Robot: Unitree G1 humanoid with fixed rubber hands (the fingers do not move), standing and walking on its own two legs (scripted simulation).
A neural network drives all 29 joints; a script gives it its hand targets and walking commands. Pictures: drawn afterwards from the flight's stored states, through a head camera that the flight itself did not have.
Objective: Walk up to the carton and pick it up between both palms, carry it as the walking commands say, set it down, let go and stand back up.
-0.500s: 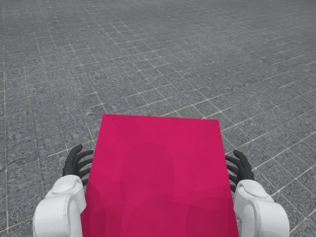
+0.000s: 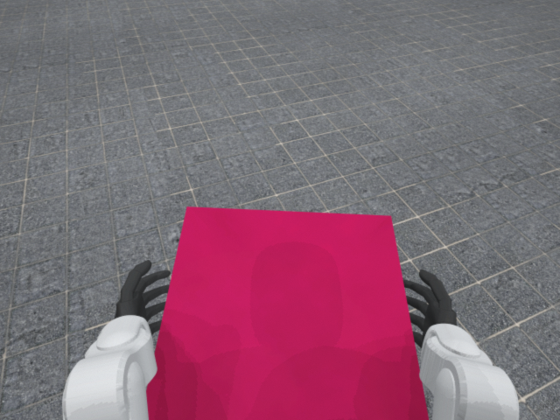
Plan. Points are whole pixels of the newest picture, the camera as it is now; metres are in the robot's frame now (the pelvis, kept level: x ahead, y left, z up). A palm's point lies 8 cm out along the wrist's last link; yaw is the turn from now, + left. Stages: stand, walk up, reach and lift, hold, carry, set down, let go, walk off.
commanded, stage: carry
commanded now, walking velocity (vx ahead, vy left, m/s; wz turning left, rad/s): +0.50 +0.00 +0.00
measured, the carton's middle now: (283, 333) +0.26 +0.01 -0.01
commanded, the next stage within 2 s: none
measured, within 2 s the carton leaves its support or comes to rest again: neither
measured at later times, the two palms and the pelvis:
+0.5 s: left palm (194, 131) +0.61 +0.19 +0.09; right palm (386, 155) +0.55 -0.16 +0.09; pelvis +0.35 +0.04 +0.00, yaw -4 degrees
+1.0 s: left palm (210, 65) +0.91 +0.21 +0.09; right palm (354, 70) +0.89 -0.15 +0.09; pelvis +0.66 +0.04 -0.01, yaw -2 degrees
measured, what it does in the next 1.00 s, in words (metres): walks ahead: left foot, then right foot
